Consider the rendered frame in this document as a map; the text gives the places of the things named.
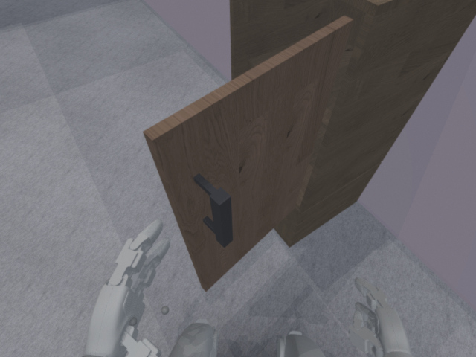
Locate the robot thigh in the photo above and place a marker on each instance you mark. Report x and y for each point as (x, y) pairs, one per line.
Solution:
(297, 346)
(197, 340)

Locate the left robot hand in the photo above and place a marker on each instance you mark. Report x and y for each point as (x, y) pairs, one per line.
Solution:
(121, 298)

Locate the right robot thigh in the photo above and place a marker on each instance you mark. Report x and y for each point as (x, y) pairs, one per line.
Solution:
(297, 346)

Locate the right robot hand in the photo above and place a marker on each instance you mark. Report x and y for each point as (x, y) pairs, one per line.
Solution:
(385, 332)

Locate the cupboard door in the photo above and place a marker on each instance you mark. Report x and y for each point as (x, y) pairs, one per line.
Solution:
(253, 137)

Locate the left robot thigh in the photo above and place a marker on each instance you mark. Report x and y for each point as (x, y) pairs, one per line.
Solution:
(197, 340)

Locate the handle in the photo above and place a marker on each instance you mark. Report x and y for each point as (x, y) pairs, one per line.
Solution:
(220, 202)

